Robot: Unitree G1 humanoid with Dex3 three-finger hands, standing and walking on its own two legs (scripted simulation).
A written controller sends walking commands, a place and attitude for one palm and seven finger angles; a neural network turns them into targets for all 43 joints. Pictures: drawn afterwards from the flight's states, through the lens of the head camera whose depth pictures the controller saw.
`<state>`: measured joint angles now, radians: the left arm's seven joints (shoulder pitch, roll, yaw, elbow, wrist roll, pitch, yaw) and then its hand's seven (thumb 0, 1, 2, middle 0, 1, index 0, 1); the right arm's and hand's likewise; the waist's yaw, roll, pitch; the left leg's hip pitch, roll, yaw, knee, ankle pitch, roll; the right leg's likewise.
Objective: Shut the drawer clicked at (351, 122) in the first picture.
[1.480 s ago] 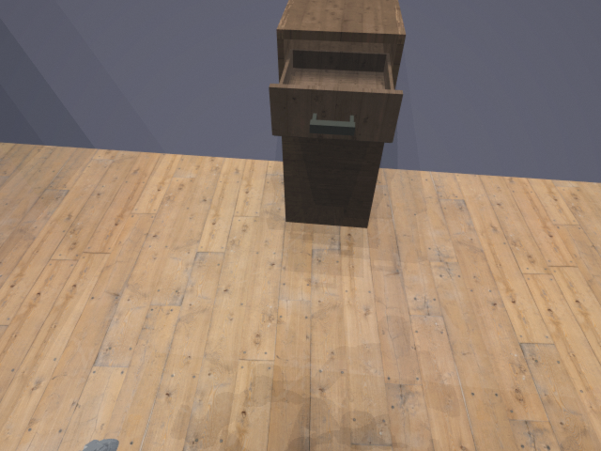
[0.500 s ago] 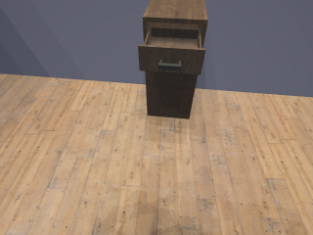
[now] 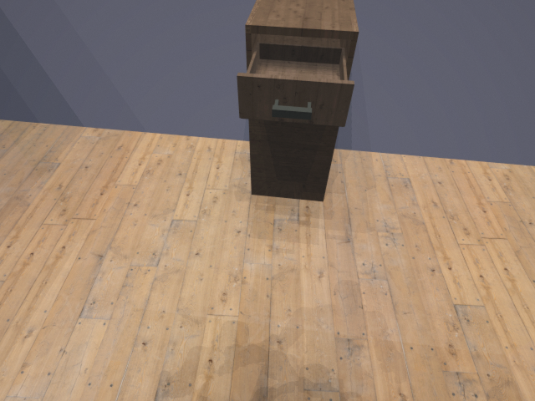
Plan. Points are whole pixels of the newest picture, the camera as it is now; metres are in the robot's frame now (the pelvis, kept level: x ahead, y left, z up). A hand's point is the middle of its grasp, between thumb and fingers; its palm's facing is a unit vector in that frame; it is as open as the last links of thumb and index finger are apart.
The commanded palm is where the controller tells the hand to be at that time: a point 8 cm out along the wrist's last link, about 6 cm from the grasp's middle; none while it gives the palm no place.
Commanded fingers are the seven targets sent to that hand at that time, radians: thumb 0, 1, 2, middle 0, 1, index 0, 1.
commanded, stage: walk to a spot facing it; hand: left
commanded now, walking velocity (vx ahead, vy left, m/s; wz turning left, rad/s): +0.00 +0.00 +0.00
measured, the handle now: (292, 108) +0.88 -0.02 -0.04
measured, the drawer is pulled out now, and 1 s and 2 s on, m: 0.29 0.29 0.29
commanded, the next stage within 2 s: none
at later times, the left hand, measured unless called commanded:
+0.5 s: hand out of the picture +0.06 +0.18 -0.18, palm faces -0.11 -0.96 -0.26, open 7.4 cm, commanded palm none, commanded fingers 0.00 0.90 0.90 -0.20 -0.30 -0.20 -0.30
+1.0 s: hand (165, 364) +0.22 +0.21 -0.19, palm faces -0.35 -0.91 -0.21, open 7.4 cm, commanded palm none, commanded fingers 0.00 0.90 0.90 -0.20 -0.30 -0.20 -0.30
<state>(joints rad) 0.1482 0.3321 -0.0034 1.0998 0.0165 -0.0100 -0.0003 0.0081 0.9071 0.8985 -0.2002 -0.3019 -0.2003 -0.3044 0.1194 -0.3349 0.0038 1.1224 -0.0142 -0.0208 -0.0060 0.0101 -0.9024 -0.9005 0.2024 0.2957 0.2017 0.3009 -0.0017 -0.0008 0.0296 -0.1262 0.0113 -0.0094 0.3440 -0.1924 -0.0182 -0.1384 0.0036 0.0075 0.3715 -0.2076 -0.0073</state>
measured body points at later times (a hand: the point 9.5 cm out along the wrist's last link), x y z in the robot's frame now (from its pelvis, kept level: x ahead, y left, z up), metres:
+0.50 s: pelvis +0.00 -0.02 -0.03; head +0.01 -0.04 +0.42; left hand +0.07 +0.23 -0.16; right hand +0.02 -0.28 -0.18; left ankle -0.01 +0.12 -0.72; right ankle -0.01 -0.11 -0.75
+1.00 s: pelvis +0.15 +0.01 -0.02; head +0.17 +0.03 +0.43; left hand +0.24 +0.26 -0.18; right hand +0.16 -0.25 -0.13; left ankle +0.22 +0.10 -0.75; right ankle +0.03 -0.08 -0.67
